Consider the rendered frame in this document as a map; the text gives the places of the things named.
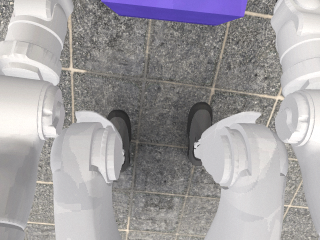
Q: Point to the robot right thigh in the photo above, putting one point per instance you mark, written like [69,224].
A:
[245,158]

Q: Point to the robot left forearm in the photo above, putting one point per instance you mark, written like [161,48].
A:
[35,39]

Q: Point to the robot right forearm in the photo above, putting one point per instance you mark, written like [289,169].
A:
[297,27]

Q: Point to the carton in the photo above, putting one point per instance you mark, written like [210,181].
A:
[203,12]

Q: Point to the right robot upper arm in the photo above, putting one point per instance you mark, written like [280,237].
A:
[298,123]

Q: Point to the left robot upper arm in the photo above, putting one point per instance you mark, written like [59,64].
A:
[31,112]

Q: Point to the robot right foot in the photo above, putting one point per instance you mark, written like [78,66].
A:
[200,118]

